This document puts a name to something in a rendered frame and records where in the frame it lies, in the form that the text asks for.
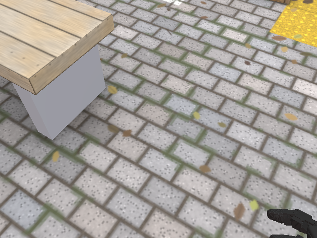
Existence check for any robot right hand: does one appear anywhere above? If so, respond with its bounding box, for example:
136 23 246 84
266 208 317 238

